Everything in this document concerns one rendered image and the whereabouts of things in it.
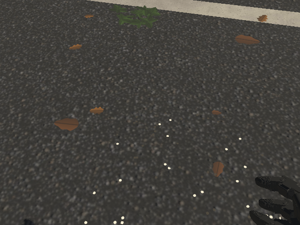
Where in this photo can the right robot hand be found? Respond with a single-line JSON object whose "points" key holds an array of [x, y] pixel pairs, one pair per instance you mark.
{"points": [[286, 187]]}

